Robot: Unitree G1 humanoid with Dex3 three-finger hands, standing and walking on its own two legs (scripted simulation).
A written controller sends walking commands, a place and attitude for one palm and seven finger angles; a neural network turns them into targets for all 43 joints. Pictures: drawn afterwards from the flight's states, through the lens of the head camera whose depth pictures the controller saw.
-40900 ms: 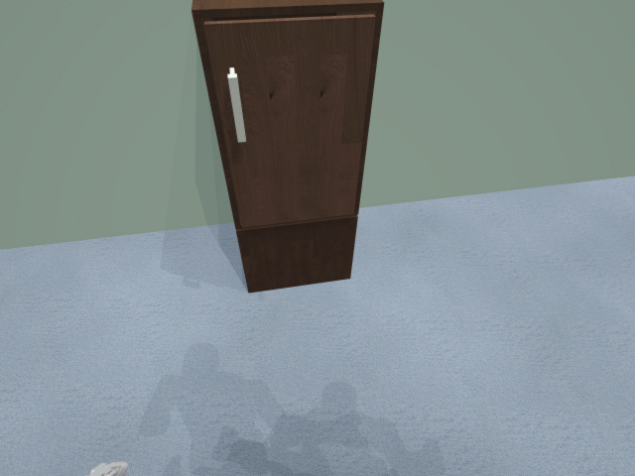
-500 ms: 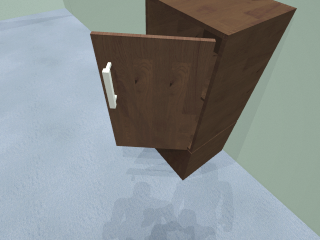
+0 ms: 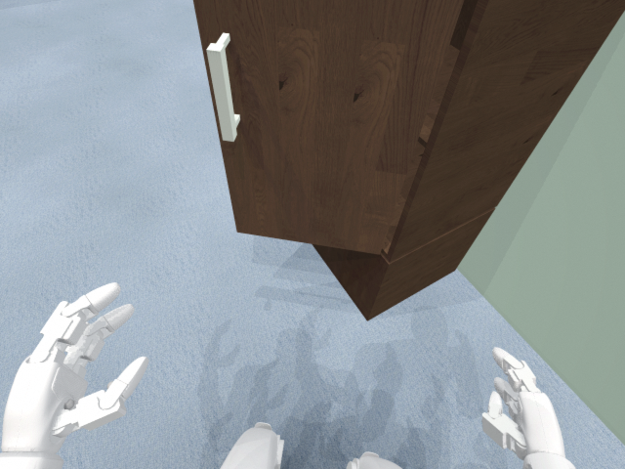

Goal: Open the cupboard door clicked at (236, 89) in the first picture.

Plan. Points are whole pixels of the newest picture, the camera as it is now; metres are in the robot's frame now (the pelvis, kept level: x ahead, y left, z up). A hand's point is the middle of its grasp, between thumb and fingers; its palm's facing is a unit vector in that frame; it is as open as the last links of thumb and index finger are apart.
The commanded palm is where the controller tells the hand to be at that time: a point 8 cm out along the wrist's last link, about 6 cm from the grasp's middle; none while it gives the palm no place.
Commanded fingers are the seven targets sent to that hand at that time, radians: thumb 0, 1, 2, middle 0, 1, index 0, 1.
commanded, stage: raise the hand with hooked fingers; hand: left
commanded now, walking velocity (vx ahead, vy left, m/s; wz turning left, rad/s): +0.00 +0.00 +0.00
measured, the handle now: (227, 90) +0.63 +0.22 +0.12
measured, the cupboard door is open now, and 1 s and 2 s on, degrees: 50 50 50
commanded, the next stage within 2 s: move the hooked fingers beside the handle in 1.54 s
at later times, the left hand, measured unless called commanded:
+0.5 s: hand (109, 315) +0.25 +0.26 +0.07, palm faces -0.07 -1.00 -0.04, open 12.4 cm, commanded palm +0.23 +0.33 +0.09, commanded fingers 0.00 -0.36 0.36 -0.29 -1.11 -0.29 -1.11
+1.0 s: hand (52, 241) +0.30 +0.33 +0.13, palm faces +0.01 -1.00 -0.06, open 13.9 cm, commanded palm +0.28 +0.37 +0.13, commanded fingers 0.00 -0.50 0.30 -0.30 -1.20 -0.30 -1.20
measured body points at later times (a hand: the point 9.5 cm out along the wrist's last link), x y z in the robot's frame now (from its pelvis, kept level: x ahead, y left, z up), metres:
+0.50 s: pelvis +0.00 +0.04 +0.03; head +0.06 +0.05 +0.47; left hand +0.25 +0.32 +0.08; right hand +0.14 -0.23 -0.05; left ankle +0.04 +0.13 -0.65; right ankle +0.01 -0.06 -0.65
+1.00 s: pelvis +0.01 +0.06 +0.05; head +0.05 +0.08 +0.50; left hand +0.29 +0.38 +0.14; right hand +0.17 -0.18 -0.02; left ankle +0.04 +0.13 -0.65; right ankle +0.01 -0.06 -0.65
